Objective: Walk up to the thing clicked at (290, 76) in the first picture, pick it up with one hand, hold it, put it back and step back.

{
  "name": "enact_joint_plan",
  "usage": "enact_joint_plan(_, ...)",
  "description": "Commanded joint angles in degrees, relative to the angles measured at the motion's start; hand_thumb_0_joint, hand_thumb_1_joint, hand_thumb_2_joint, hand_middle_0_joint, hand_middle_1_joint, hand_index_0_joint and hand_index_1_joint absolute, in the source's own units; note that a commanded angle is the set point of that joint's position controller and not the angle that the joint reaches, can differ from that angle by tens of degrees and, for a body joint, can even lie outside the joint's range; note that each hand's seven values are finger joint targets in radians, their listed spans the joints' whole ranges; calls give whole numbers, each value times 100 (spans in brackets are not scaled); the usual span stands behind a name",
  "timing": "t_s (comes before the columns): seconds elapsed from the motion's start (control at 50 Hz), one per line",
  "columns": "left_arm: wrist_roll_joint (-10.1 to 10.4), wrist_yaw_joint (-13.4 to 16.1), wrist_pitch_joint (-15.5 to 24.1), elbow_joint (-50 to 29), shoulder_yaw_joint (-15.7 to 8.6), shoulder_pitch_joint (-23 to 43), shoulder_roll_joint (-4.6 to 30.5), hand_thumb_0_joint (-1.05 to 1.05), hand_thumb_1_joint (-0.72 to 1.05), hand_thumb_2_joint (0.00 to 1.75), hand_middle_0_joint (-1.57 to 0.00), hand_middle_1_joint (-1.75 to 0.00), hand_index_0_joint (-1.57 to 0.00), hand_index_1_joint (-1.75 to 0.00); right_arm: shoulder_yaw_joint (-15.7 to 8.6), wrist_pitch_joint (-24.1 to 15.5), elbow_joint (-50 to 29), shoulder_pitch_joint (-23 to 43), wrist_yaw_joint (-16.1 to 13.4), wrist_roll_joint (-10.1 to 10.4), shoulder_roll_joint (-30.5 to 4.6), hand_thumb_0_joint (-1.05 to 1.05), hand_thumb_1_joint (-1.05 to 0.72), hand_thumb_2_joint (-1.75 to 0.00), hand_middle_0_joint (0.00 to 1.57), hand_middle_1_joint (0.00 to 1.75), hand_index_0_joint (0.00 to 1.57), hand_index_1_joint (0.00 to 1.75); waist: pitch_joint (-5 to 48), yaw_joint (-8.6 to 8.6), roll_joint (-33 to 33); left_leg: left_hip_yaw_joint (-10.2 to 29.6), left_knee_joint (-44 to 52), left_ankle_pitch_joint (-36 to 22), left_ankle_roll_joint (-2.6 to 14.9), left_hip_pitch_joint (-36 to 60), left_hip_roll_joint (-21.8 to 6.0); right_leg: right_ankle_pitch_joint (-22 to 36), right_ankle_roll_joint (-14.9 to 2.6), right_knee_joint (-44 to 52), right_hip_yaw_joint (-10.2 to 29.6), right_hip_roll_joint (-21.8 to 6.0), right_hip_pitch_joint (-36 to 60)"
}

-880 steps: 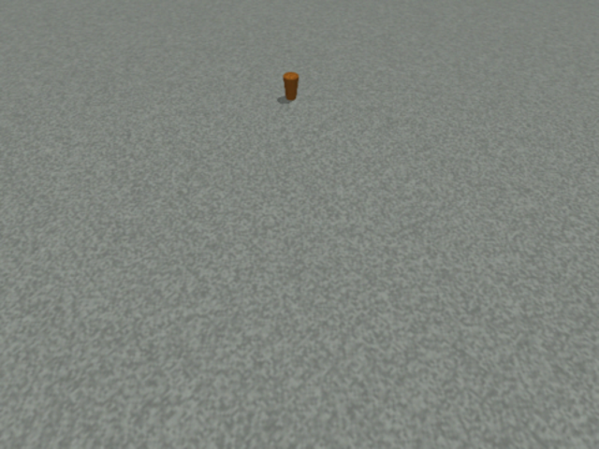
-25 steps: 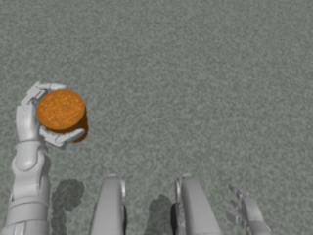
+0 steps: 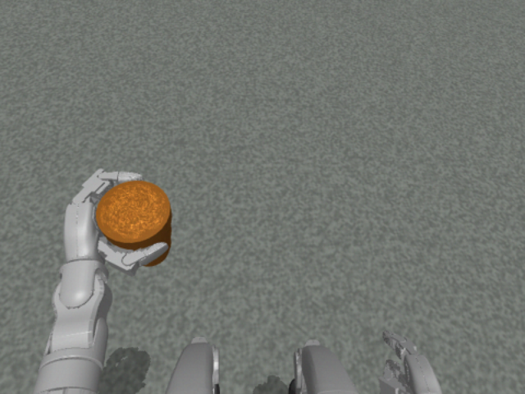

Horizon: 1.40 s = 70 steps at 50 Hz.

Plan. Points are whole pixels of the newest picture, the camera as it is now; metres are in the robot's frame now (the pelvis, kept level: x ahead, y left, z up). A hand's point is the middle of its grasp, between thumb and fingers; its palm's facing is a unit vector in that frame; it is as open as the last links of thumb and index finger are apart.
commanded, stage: lift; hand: left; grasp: from the side
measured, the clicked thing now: (143, 231) +0.35 +0.18 -0.01
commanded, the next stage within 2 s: hold in 0.70 s
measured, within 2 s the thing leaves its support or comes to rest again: neither
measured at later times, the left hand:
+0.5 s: hand (134, 204) +0.36 +0.17 +0.08, palm faces +0.17 -0.99 -0.03, open 11.8 cm
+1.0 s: hand (137, 196) +0.36 +0.16 +0.10, palm faces +0.17 -0.98 -0.02, open 11.7 cm
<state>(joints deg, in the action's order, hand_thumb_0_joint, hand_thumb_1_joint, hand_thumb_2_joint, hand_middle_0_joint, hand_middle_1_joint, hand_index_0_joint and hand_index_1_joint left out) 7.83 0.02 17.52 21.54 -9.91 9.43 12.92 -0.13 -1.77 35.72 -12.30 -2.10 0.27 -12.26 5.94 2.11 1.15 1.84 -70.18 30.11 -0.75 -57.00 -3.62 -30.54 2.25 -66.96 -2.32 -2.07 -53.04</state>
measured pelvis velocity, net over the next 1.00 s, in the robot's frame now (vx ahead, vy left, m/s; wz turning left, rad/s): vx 0.02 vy -0.01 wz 0.01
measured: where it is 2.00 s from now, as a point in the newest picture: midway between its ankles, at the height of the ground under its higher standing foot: outside the picture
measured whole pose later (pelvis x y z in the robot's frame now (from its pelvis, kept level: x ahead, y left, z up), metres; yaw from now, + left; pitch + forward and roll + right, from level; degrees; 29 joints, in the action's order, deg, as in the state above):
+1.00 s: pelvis +0.02 -0.01 +0.05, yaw +0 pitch +8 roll -1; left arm 8.3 0.7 20.2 23.9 -8.7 6.9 9.5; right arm -0.7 0.4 37.5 -12.4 -1.7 -0.6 -12.1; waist 2.1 1.4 1.0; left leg 0.6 -52.0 24.9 -1.9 -35.3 -3.7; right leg -25.8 1.4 -50.3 -2.2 -1.8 -32.5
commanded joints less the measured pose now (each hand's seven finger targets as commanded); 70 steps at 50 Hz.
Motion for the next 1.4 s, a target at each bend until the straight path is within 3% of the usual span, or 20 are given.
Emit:
enact_joint_plan(0.0, 165, 15, 596, -1659, -208, 1671, 684, 0, -7, 118, -122, -138, -124, -137, -274, -227, -611, -82, -68, 27, -823, 0, -93, -90, 20, 30, 20, 30, 2175, 4, 338, 49, 1328, -1549, 49, 2094, 179, 1707, -302, 1074, -103, 249, 1050)
enact_joint_plan(0.12, 86, 89, 597, -1472, -138, 1551, 591, 0, -5, 118, -119, -135, -121, -135, -280, -180, -570, -98, -100, -9, -769, 0, -92, -90, 20, 30, 20, 30, 2004, 31, 154, -28, 1564, -1642, 68, 2244, 194, 1887, -264, 1406, -68, 247, 1449)
enact_joint_plan(0.14, 86, 98, 614, -1493, -251, 1544, 682, 0, -6, 117, -120, -135, -122, -135, -266, -169, -567, -71, -95, -13, -761, 0, -92, -90, 20, 30, 20, 30, 1842, -18, 248, -28, 1664, -1499, 63, 2235, 205, 1738, -273, 1458, -73, 247, 1459)
enact_joint_plan(0.18, 58, 116, 606, -1423, -151, 1492, 588, 0, -3, 118, -119, -135, -121, -135, -270, -167, -601, -27, -96, -14, -755, 0, -92, -90, 20, 30, 20, 30, 1818, -27, 74, -61, 1743, -1446, 69, 2260, 209, 1716, -256, 1594, -56, 237, 1617)
enact_joint_plan(0.3, 60, 128, 632, -1393, -126, 1434, 510, 0, -5, 117, -117, -134, -119, -134, -272, -122, -536, -96, -92, -37, -728, 0, -92, -90, 20, 30, 20, 30, 1806, -23, 130, -82, 1931, -1894, 49, 2607, 198, 2123, -251, 1731, -73, 261, 1958)
enact_joint_plan(0.46, 72, 133, 712, -1467, -134, 1535, 495, 0, -4, 118, -117, -134, -119, -134, -282, -96, -529, -14, -67, -54, -717, 0, -92, -90, 20, 30, 20, 30, 1651, -27, 194, -122, 2147, -1968, 41, 2831, 221, 2203, -230, 1964, -52, 249, 2205)
enact_joint_plan(0.48, 58, 123, 714, -1371, -25, 1460, 396, 0, -5, 118, -117, -134, -119, -134, -285, -90, -530, 10, -64, -57, -730, 0, -92, -90, 20, 30, 20, 30, 1615, 12, 163, -132, 2176, -1937, 40, 2882, 210, 2185, -233, 1984, -50, 248, 2193)
enact_joint_plan(0.78, 115, 69, 801, -1377, -132, 1363, 422, 0, -1, 118, -117, -133, -119, -134, -306, -33, -508, 46, -27, -55, -746, 0, -92, -90, 20, 30, 20, 30, 1516, -48, 61, -191, 2386, -2221, 46, 3098, 239, 2508, -206, 2229, -25, 249, 2618)
enact_joint_plan(0.8, 129, 53, 794, -1323, -108, 1309, 380, 0, -1, 111, -118, -133, -121, -132, -313, -40, -499, 35, -13, -57, -747, 0, -93, -90, 20, 30, 20, 30, 1500, -23, 45, -175, 2401, -2267, 44, 3147, 226, 2528, -209, 2221, -37, 256, 2639)
enact_joint_plan(0.92, 152, 49, 795, -1284, -109, 1352, 344, 0, -2, 109, -117, -131, -119, -130, -298, -21, -481, 63, -18, -56, -730, 0, -93, -90, 20, 30, 20, 30, 1404, -34, 23, -208, 2465, -2280, 46, 3217, 241, 2573, -188, 2331, -20, 242, 2731)
enact_joint_plan(1.0, 127, 27, 811, -1303, -224, 1317, 491, 0, -1, 108, -117, -130, -119, -130, -320, -7, -519, 117, -15, -48, -749, 0, -94, -91, 20, 30, 20, 30, 1451, -96, -5, -248, 2515, -2227, 60, 3227, 263, 2567, -173, 2424, 9, 224, 2846)
enact_joint_plan(1.02, 120, 1, 813, -1304, -107, 1282, 410, 0, -2, 108, -117, -130, -119, -130, -309, 0, -538, 145, -12, -43, -737, 0, -94, -91, 20, 30, 20, 30, 1388, -60, -66, -261, 2547, -2158, 67, 3241, 270, 2532, -161, 2473, 15, 220, 2864)
enact_joint_plan(1.04, 150, -15, 802, -1312, -159, 1366, 429, 0, -3, 108, -119, -131, -120, -131, -330, -9, -514, 114, -11, -43, -772, 0, -94, -91, 20, 30, 20, 30, 1399, -24, -53, -237, 2578, -2174, 72, 3295, 249, 2517, -171, 2461, 2, 232, 2849)
enact_joint_plan(1.16, 170, -9, 773, -1318, -204, 1254, 417, 0, -3, 110, -118, -131, -120, -131, -320, -4, -493, 76, 6, -53, -753, 0, -94, -91, 20, 30, 20, 30, 1434, -40, -73, -242, 2573, -2586, 95, 3417, 243, 2903, -156, 2478, -7, 234, 2991)
enact_joint_plan(1.24, 151, -37, 804, -1389, -155, 1420, 413, 0, -1, 111, -119, -132, -121, -132, -315, 13, -517, 184, 15, -34, -727, 0, -93, -91, 20, 30, 20, 30, 1151, -62, 29, -234, 2753, -2041, 55, 3371, 251, 2315, -184, 2600, -25, 228, 2864)
enact_joint_plan(1.26, 185, -34, 791, -1277, -268, 1312, 446, 0, -1, 111, -119, -132, -121, -132, -336, -1, -515, 163, 17, -32, -762, 0, -94, -91, 20, 30, 20, 30, 1286, -75, 5, -232, 2761, -2100, 56, 3411, 246, 2373, -190, 2593, -21, 230, 2953)
enact_joint_plan(1.3, 159, -53, 827, -1516, -165, 1584, 481, 0, -2, 109, -118, -131, -120, -131, -322, -16, -519, 182, 14, -31, -753, 0, -94, -91, 20, 30, 20, 30, 1298, -48, 157, -254, 2784, -2068, 46, 3488, 259, 2352, -199, 2618, -3, 220, 2938)
enact_joint_plan(1.32, 155, -45, 807, -1345, -190, 1336, 455, 0, -1, 109, -117, -131, -119, -131, -306, -10, -537, 232, 0, -26, -737, 0, -94, -91, 20, 30, 20, 30, 1176, -89, 93, -276, 2793, -2048, 50, 3437, 281, 2352, -185, 2673, -2, 215, 2949)
enact_joint_plan(1.34, 148, -58, 758, -1123, -110, 1190, 334, 0, 1, 109, -117, -130, -119, -130, -328, -20, -513, 177, -6, -37, -761, 0, -93, -91, 20, 30, 20, 30, 1209, -8, -104, -248, 2782, -2095, 69, 3442, 252, 2411, -180, 2640, -17, 228, 2943)
enact_joint_plan(1.38, 177, -70, 811, -1386, -216, 1434, 472, 0, 0, 109, -117, -131, -119, -130, -306, -30, -499, 236, 5, -25, -732, 0, -93, -91, 20, 30, 20, 30, 1109, -83, 11, -261, 2818, -1957, 60, 3390, 277, 2273, -183, 2695, -12, 211, 2941)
